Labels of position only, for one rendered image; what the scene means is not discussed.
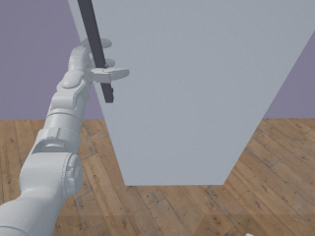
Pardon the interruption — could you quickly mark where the handle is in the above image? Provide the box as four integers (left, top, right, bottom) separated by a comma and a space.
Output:
77, 0, 114, 103

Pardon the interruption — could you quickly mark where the left robot forearm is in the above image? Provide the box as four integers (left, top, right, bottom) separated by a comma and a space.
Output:
19, 70, 91, 192

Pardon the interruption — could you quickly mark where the left robot hand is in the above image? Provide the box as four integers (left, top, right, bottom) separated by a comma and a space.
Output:
68, 38, 130, 84

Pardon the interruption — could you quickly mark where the robot left upper arm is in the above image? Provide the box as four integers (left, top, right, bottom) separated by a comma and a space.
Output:
0, 152, 83, 236

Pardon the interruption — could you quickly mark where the fridge door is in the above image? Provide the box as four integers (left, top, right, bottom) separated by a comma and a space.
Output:
68, 0, 315, 186

